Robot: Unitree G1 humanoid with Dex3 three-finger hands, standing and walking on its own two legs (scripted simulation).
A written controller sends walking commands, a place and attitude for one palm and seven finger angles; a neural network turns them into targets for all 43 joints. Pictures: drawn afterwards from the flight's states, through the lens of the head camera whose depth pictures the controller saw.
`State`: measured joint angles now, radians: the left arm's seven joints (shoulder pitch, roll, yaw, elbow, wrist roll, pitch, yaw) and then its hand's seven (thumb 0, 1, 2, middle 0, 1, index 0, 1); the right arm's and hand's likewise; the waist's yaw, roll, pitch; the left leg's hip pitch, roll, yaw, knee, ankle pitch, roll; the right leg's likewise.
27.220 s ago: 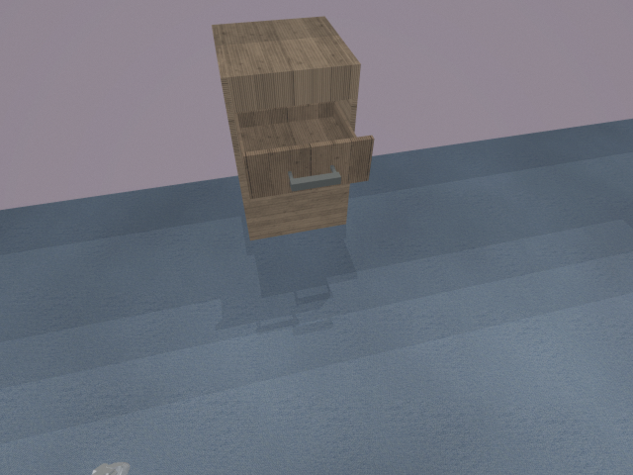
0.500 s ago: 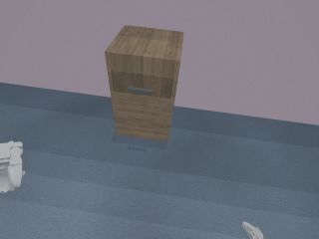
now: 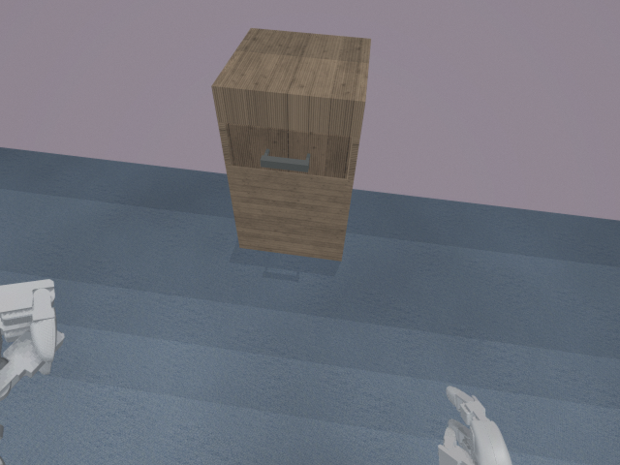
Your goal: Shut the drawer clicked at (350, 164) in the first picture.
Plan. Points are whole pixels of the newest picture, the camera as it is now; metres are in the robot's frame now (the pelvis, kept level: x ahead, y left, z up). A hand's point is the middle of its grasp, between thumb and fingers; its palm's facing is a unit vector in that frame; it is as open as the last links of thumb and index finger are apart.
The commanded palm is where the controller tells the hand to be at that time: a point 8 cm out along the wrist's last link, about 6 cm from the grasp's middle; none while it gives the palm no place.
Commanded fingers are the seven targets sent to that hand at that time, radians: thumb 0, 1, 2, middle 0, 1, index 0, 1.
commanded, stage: stop stepping back and stand still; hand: left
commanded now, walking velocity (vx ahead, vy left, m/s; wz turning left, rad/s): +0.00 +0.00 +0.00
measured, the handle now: (286, 159) +1.00 +0.13 -0.25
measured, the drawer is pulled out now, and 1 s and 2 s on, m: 0.00 0.00 0.00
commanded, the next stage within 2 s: let the arm hang, fingers relaxed in 0.38 s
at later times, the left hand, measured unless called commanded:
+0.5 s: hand (75, 333) +0.21 +0.24 +0.15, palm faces +0.30 -0.81 -0.50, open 3.2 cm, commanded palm none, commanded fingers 0.00 0.90 0.90 -1.32 -1.51 -1.32 -1.51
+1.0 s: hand out of the picture -0.03 +0.21 -0.16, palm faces +0.01 -0.97 -0.25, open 4.6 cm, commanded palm none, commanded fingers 0.00 0.90 0.90 -0.32 -0.43 -0.32 -0.43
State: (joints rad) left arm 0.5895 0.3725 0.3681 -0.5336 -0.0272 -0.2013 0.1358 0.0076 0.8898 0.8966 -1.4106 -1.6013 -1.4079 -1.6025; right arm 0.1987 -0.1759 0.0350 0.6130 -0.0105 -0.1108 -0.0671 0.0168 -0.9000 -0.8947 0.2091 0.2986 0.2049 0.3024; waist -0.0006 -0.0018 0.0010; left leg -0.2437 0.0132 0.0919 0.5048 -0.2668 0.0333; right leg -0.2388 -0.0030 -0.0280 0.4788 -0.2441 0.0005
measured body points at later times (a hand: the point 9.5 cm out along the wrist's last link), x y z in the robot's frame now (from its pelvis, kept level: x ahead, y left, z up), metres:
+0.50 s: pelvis +0.01 +0.00 +0.00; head +0.04 +0.00 +0.45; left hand +0.18 +0.28 +0.17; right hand +0.19 -0.23 -0.08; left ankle +0.00 +0.09 -0.74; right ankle +0.01 -0.12 -0.74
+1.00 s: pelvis -0.01 +0.00 +0.01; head +0.02 +0.00 +0.45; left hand -0.03 +0.26 -0.14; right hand +0.00 -0.24 -0.15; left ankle +0.00 +0.09 -0.74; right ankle +0.01 -0.12 -0.74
